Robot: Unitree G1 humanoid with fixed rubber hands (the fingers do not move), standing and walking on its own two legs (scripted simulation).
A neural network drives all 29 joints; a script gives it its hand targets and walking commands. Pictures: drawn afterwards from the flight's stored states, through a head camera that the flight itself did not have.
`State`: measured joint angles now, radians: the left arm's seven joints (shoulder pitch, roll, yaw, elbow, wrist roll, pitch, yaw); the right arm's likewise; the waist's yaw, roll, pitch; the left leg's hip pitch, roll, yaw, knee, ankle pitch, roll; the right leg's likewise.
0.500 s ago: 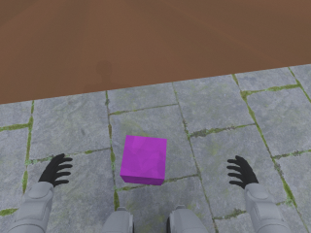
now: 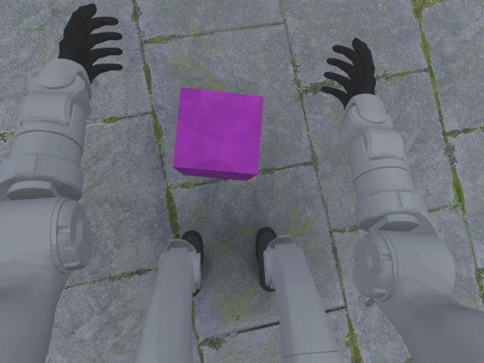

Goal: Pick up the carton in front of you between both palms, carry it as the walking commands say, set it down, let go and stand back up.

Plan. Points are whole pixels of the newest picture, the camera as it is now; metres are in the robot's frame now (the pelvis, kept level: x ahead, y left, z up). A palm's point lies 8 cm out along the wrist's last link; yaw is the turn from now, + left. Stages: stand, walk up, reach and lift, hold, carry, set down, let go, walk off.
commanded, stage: reach and lift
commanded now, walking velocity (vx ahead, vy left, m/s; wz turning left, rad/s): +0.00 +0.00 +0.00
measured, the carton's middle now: (218, 140) +0.51 +0.02 -0.52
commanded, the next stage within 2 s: none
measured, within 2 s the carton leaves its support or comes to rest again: leaves its support in 1.72 s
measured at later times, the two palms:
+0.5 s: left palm (130, 112) +0.52 +0.20 -0.29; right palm (311, 127) +0.49 -0.18 -0.29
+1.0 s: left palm (152, 131) +0.52 +0.19 -0.46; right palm (290, 139) +0.50 -0.18 -0.45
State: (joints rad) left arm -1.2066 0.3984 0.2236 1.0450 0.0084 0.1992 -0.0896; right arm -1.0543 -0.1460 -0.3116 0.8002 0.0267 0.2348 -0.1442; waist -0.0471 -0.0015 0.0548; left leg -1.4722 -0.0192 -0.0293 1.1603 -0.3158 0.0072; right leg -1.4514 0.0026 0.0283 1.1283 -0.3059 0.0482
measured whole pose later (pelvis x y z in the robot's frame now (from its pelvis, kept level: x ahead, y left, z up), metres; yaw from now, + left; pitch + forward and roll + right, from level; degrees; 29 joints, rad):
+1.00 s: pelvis -0.02 -0.01 -0.27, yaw -2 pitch +38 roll -3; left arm -1.48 0.48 0.02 1.21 -0.21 0.03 0.04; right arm -1.40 -0.26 -0.16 1.08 0.21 0.04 -0.17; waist -0.02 -0.04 0.38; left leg -2.27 -0.02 -0.05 2.16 -0.55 -0.01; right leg -2.25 0.07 0.03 2.12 -0.53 0.08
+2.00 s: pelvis -0.02 -0.01 -0.26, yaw +0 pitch +40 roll -2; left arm -1.22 0.24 0.14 0.87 -0.06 0.26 0.10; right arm -1.13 -0.06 -0.36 0.74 0.06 0.21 -0.20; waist 0.00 -0.06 0.08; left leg -2.27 -0.07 -0.06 2.14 -0.55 -0.05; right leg -2.25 0.12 0.07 2.12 -0.56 0.11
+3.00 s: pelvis +0.04 -0.02 +0.01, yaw +2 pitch +28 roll +0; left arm -0.59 -0.05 0.33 0.67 0.18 0.31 0.03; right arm -0.57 0.13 -0.40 0.62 -0.17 0.28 -0.08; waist 0.00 -0.02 -0.23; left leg -1.24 -0.09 -0.12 1.21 -0.45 -0.04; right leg -1.23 0.10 0.13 1.21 -0.46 0.04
